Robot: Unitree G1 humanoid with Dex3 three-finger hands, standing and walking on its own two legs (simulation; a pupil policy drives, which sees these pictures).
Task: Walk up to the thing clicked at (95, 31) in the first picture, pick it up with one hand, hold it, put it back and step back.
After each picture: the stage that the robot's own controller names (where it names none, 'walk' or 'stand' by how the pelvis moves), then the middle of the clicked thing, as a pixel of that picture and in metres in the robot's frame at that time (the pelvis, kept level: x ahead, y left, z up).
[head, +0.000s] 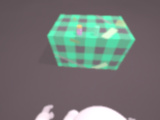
stand; (96, 31) +1.02 -0.02 -0.04
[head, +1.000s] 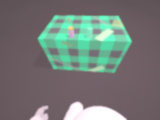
walk; (89, 32) +0.91 +0.09 -0.01
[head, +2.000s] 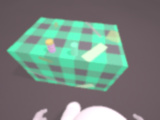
walk; (74, 49) +0.56 +0.20 -0.01
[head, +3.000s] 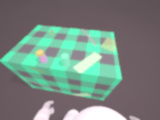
stand; (65, 60) +0.47 +0.25 -0.03
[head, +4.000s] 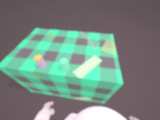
stand; (64, 65) +0.43 +0.24 -0.04
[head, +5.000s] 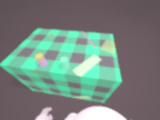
stand; (64, 63) +0.45 +0.25 -0.04
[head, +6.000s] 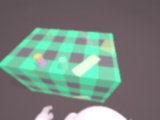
stand; (63, 63) +0.44 +0.26 -0.04
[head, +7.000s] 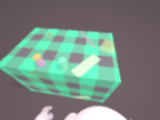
stand; (63, 64) +0.44 +0.26 -0.04
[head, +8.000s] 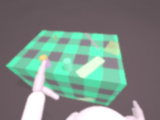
rise first; (68, 64) +0.43 +0.25 -0.04
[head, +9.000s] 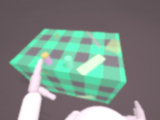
go down; (69, 62) +0.46 +0.25 -0.04
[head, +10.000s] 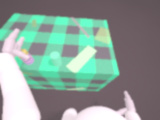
go down; (56, 59) +0.44 +0.24 -0.02
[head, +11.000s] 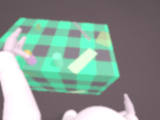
go down; (58, 60) +0.44 +0.24 -0.02
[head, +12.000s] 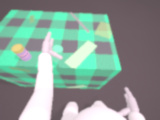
close in; (56, 53) +0.45 +0.23 +0.03
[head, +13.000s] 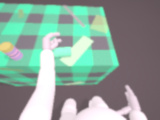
close; (62, 52) +0.48 +0.17 +0.01
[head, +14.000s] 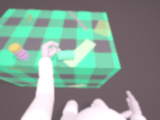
lift; (66, 55) +0.46 +0.17 +0.01
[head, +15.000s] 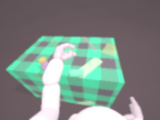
lift; (76, 73) +0.40 +0.15 -0.04
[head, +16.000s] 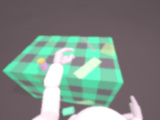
close; (68, 111) +0.21 +0.24 -0.52
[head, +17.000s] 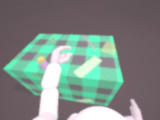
stand; (53, 117) +0.14 +0.48 -0.74
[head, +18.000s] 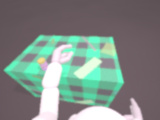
stand; (52, 114) +0.18 +0.50 -0.74
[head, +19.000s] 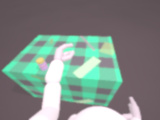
stand; (51, 110) +0.22 +0.52 -0.74
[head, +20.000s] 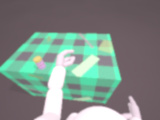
stand; (50, 107) +0.24 +0.54 -0.74
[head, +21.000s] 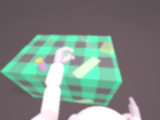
crouch; (51, 108) +0.24 +0.54 -0.74
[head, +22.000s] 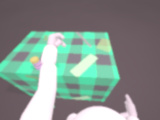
crouch; (49, 107) +0.24 +0.53 -0.74
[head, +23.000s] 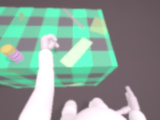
lower; (41, 98) +0.22 +0.52 -0.68
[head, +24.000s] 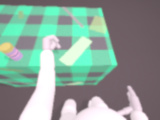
lower; (41, 100) +0.20 +0.51 -0.68
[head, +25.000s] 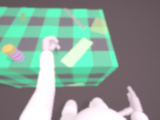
lower; (44, 104) +0.15 +0.48 -0.68
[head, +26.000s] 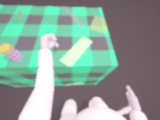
lower; (44, 108) +0.10 +0.45 -0.68
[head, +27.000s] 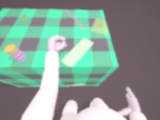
open; (48, 115) +0.04 +0.42 -0.68
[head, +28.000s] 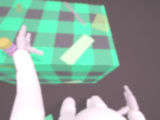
rise; out of the picture -0.03 +0.37 -0.68
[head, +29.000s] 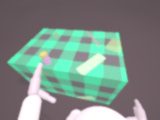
sink last; out of the picture -0.12 +0.34 -0.72
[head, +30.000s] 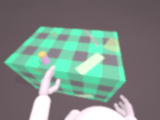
stand; out of the picture -0.22 +0.28 -0.74
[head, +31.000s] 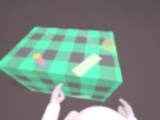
stand; out of the picture -0.35 +0.22 -0.74
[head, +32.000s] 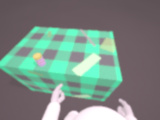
stand; out of the picture -0.45 +0.17 -0.74
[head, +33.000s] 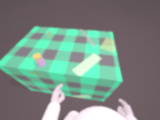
stand; out of the picture -0.55 +0.10 -0.74
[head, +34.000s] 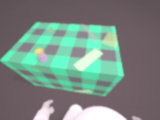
walk; out of the picture -0.62 +0.07 -0.74
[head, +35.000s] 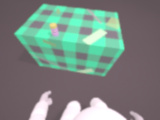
walk; out of the picture -0.45 -0.03 -0.73
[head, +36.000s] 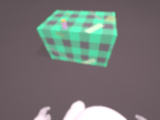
stand; out of the picture -0.24 +0.01 -0.73
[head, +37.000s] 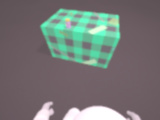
stand; out of the picture -0.33 -0.02 -0.74
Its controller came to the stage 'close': yes
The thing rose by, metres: 0.01
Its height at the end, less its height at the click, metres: -0.71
